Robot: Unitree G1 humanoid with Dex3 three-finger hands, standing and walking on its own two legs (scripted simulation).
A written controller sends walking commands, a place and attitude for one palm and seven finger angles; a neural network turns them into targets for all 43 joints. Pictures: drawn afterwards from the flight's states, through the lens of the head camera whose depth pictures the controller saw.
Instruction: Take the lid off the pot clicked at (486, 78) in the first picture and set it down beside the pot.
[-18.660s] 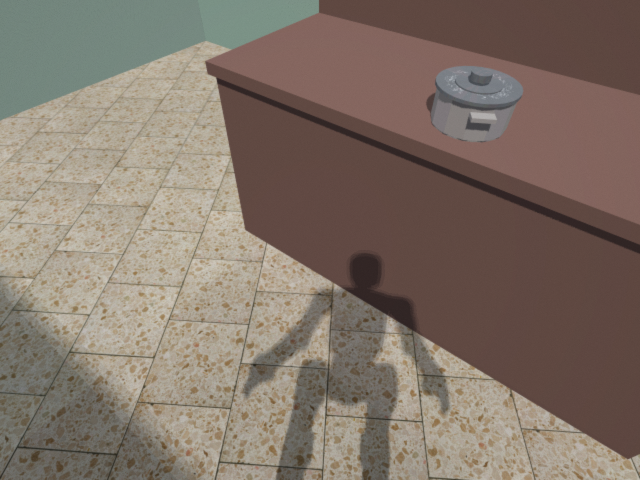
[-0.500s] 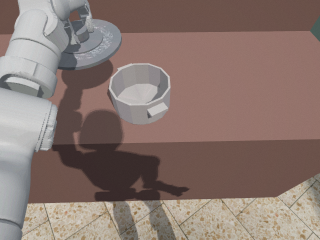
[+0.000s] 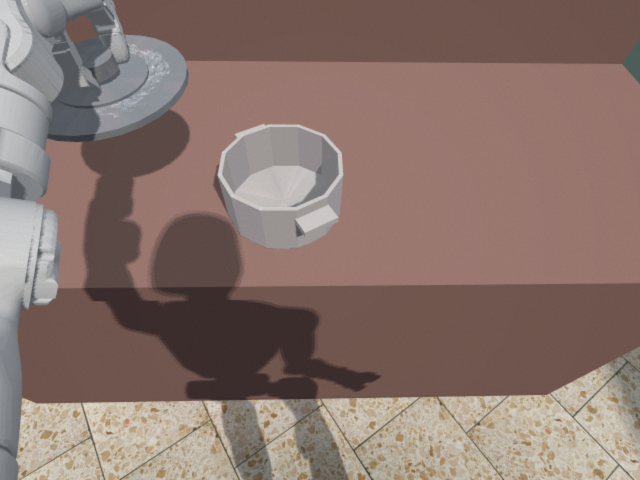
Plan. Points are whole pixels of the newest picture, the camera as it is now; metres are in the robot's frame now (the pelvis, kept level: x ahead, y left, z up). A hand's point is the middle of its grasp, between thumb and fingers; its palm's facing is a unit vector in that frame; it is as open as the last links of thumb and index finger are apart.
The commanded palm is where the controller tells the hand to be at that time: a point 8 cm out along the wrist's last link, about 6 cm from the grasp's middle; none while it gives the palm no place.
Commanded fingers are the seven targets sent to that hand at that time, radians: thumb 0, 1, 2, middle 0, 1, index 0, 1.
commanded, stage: move the lid sideways beside the pot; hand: left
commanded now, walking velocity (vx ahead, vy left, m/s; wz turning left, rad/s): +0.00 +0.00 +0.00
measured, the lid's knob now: (93, 63) +0.53 +0.23 +0.23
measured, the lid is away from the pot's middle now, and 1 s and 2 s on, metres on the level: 0.20 0.23 0.24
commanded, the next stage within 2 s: lower the lid onto the table in 0.54 s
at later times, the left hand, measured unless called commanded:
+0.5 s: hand (31, 73) +0.49 +0.28 +0.24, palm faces -0.30 -0.09 -0.95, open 8.0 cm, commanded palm +0.52 +0.27 +0.32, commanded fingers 0.00 0.50 1.09 -0.76 -1.14 -0.85 -1.10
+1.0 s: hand (52, 80) +0.50 +0.26 +0.23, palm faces -0.32 -0.14 -0.94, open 8.0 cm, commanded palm +0.52 +0.26 +0.29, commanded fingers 0.00 0.50 1.09 -0.76 -1.14 -0.85 -1.10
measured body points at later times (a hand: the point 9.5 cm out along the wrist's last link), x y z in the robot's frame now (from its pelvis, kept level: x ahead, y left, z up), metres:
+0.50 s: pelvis +0.00 +0.01 +0.00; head +0.07 +0.01 +0.44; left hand +0.51 +0.28 +0.29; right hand +0.03 -0.27 -0.12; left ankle +0.03 +0.07 -0.74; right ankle -0.05 -0.13 -0.74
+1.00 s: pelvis +0.00 +0.01 +0.00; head +0.07 +0.02 +0.44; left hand +0.51 +0.27 +0.28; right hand +0.02 -0.27 -0.13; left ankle +0.03 +0.07 -0.74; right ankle -0.05 -0.13 -0.74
